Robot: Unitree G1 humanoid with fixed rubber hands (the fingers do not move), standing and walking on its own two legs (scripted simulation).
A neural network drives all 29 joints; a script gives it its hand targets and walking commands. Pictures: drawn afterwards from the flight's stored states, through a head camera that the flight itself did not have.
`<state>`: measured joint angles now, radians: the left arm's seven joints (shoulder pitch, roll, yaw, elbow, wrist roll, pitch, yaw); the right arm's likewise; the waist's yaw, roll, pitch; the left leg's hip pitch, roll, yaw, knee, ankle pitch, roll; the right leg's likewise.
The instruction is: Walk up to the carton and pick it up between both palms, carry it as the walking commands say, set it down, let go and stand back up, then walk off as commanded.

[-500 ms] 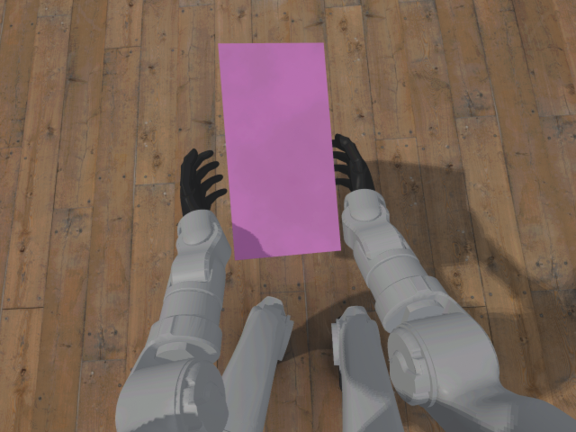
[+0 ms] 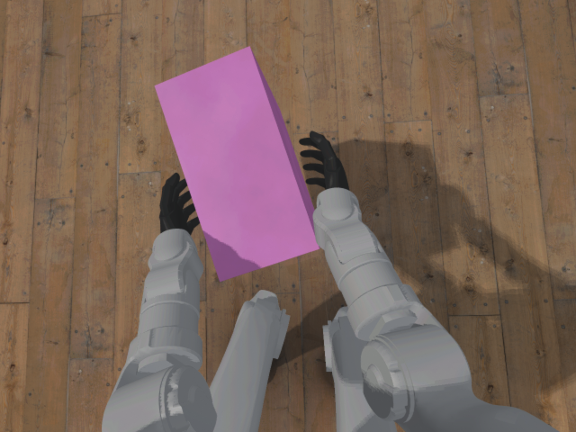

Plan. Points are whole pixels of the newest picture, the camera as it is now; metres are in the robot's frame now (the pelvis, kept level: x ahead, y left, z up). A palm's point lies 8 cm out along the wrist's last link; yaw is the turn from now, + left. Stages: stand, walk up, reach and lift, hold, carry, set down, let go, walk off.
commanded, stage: set down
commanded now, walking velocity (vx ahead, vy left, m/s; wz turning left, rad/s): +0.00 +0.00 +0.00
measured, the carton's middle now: (256, 176) +0.47 +0.12 -0.23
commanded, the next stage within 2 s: none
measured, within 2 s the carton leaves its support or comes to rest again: neither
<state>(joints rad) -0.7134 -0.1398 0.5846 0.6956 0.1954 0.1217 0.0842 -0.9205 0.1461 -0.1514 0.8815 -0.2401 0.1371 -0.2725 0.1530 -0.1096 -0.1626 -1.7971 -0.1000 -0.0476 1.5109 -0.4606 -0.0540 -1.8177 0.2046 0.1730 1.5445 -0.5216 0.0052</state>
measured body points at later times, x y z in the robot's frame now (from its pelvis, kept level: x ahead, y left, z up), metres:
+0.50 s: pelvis -0.08 +0.04 -0.09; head +0.27 +0.04 +0.19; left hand +0.38 +0.23 -0.26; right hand +0.44 +0.01 -0.25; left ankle +0.05 +0.15 -0.54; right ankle +0.05 -0.09 -0.54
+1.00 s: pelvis -0.07 +0.02 -0.14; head +0.31 +0.02 +0.08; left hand +0.45 +0.21 -0.33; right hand +0.50 -0.02 -0.33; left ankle +0.05 +0.15 -0.53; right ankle +0.04 -0.09 -0.54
